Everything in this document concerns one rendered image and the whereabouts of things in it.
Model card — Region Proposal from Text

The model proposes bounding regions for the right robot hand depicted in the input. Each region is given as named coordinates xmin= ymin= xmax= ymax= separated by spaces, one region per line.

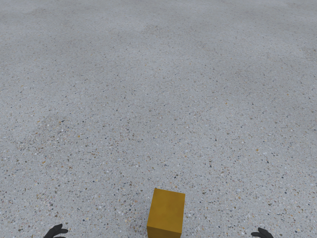
xmin=251 ymin=227 xmax=274 ymax=238

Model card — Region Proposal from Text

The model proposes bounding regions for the left robot hand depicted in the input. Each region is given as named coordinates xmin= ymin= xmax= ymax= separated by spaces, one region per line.
xmin=43 ymin=224 xmax=68 ymax=238

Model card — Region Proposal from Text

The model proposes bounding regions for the carton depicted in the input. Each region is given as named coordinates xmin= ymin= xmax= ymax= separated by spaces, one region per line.
xmin=147 ymin=188 xmax=185 ymax=238

